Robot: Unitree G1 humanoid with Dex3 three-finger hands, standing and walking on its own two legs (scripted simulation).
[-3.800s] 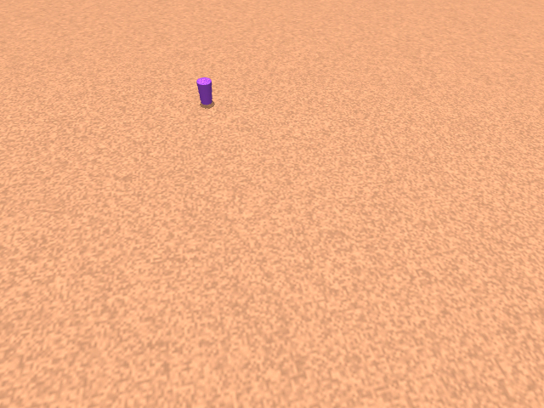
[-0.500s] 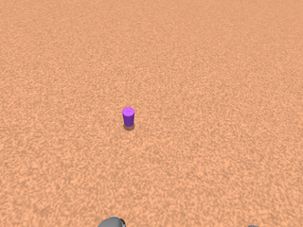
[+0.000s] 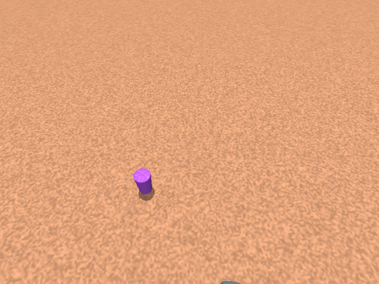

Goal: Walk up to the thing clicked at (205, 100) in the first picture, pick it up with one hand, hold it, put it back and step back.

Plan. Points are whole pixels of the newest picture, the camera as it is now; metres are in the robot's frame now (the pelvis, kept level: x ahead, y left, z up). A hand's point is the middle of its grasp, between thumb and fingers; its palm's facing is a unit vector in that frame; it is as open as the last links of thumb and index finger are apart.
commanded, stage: walk up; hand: left
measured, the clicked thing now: (144, 182) +0.76 +0.24 -0.68
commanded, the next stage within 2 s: none
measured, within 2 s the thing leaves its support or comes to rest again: neither
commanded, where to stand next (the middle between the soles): +0.43 +0.02 m, yaw +0 degrees
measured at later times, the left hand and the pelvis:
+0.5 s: hand (56, 273) +0.19 +0.31 -0.15, palm faces -0.01 -0.93 -0.36, open 7.4 cm; pelvis +0.17 +0.03 +0.00, yaw +2 degrees
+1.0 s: hand (78, 199) +0.36 +0.29 -0.10, palm faces +0.01 -0.89 -0.45, open 7.4 cm; pelvis +0.33 +0.01 +0.01, yaw +2 degrees
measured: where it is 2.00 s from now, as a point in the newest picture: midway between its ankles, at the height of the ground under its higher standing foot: (180, 250)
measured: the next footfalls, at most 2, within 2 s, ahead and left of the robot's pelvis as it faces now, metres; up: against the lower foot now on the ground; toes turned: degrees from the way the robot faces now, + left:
left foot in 0.40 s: +0.28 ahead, +0.15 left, +0.00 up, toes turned +7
right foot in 0.80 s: +0.41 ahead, -0.10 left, +0.00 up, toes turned -1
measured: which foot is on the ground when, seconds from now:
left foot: up 0.00-0.38, down 0.40-0.80, up 0.82-1.00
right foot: down 0.00-0.42, up 0.44-0.78, down 0.80-1.00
